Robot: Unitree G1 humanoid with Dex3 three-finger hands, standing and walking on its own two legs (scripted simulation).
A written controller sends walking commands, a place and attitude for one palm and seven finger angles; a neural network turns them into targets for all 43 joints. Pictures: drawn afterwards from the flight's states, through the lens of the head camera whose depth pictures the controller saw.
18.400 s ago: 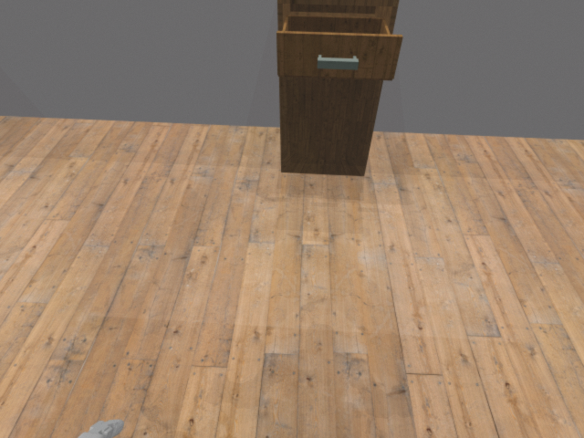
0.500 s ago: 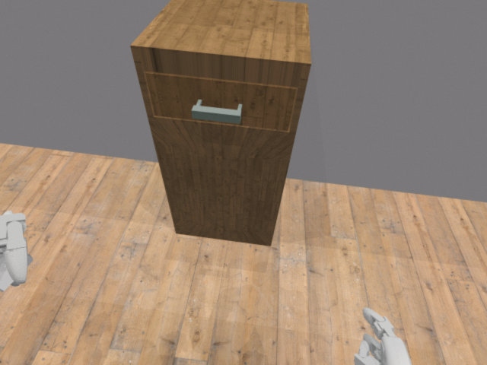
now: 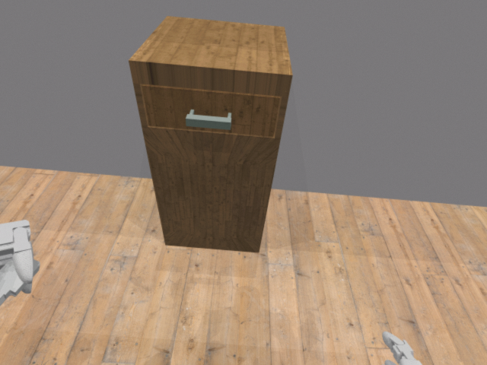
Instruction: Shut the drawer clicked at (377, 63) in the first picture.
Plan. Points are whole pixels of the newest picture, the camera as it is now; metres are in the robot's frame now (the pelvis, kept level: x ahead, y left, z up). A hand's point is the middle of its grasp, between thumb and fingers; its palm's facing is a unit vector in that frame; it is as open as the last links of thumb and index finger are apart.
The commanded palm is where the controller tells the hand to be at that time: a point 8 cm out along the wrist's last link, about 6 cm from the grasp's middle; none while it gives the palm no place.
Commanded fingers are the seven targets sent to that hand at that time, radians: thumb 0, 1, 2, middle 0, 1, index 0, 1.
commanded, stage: stop stepping back and stand still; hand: left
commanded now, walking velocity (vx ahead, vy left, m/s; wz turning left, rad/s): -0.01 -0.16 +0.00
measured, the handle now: (209, 118) +0.80 +0.14 +0.00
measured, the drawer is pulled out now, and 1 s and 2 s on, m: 0.00 0.00 0.00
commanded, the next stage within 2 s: let the arm hang, fingers relaxed in 0.66 s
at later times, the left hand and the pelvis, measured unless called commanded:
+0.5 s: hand (40, 259) +0.20 +0.27 +0.14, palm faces +0.38 -0.85 -0.37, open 3.3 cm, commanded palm +0.14 +0.30 +0.19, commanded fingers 0.00 0.90 0.90 -1.40 -1.60 -1.40 -1.60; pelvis -0.01 +0.03 +0.00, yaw -4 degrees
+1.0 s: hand out of the picture +0.09 +0.23 -0.12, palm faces -0.04 -0.95 -0.30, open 3.1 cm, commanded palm none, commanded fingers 0.00 0.90 0.90 -0.88 -1.04 -0.88 -1.04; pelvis -0.03 +0.02 +0.00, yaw -2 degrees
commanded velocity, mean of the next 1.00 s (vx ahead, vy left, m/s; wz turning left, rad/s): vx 0.02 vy -0.01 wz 0.00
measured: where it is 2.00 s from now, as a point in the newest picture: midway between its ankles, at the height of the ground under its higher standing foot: outside the picture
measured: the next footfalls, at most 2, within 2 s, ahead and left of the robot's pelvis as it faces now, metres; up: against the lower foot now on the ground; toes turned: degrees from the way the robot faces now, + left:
left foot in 0.38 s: +0.07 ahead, +0.11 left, +0.00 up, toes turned -1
